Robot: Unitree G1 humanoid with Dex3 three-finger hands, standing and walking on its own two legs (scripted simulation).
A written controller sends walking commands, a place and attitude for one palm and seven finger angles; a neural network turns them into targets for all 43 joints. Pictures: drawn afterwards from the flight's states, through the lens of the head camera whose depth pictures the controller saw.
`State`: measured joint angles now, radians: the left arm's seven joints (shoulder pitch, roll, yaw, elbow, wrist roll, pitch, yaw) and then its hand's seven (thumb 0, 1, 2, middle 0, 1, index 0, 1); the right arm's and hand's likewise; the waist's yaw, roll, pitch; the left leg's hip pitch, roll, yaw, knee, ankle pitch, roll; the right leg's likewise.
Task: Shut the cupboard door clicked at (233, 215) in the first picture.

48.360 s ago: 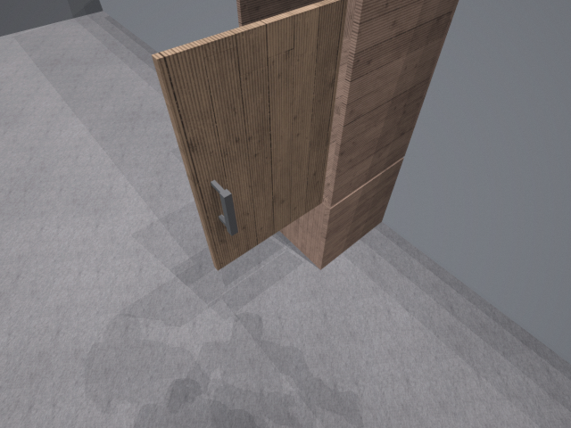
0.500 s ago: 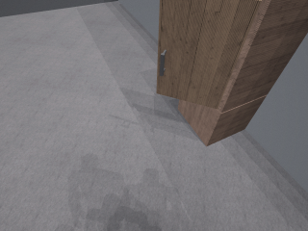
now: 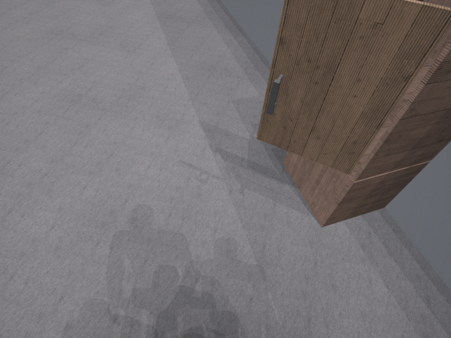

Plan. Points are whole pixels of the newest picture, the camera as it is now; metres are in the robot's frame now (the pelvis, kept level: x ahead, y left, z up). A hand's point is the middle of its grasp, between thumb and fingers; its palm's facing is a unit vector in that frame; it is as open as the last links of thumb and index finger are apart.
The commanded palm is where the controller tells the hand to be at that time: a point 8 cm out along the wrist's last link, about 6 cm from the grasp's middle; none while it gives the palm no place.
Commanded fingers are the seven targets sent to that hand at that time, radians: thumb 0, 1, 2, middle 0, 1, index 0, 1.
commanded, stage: turn to face it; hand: left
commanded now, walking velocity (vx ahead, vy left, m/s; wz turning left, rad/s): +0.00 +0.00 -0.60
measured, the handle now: (275, 94) +0.86 -0.13 -0.09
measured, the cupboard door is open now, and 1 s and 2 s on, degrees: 44 44 44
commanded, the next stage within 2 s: take the last steps up to it in 0.76 s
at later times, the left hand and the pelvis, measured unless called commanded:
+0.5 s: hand (149, 333) +0.16 +0.16 -0.18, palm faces -0.12 -0.97 -0.19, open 7.4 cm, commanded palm none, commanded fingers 0.00 0.90 0.90 -0.20 -0.30 -0.20 -0.30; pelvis +0.07 -0.02 -0.01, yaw -12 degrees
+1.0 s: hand (170, 295) +0.23 +0.13 -0.18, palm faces -0.31 -0.93 -0.21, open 7.4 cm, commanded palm none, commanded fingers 0.00 0.90 0.90 -0.20 -0.30 -0.20 -0.30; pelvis +0.11 -0.03 -0.01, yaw -21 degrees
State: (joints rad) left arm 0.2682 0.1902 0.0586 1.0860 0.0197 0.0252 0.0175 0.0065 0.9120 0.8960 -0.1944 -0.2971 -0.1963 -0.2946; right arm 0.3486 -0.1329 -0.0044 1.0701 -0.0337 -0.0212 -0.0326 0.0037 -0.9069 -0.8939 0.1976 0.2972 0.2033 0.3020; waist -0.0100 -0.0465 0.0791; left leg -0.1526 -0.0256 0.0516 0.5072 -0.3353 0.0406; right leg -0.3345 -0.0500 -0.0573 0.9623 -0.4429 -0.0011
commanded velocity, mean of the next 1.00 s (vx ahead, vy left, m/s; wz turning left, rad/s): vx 0.05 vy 0.00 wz -0.35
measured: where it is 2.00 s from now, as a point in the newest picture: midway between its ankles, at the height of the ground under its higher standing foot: (249, 302)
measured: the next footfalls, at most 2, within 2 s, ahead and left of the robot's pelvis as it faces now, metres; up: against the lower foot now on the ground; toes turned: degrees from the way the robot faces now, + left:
right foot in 0.18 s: +0.12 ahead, -0.15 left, +0.00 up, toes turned -19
left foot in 0.44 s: +0.13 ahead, +0.11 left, +0.00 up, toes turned -8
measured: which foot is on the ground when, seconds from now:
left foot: down 0.00-0.20, up 0.22-0.42, down 0.44-0.68, up 0.70-0.94, down 0.96-1.00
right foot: up 0.00-0.16, down 0.18-0.98, up 1.00-1.00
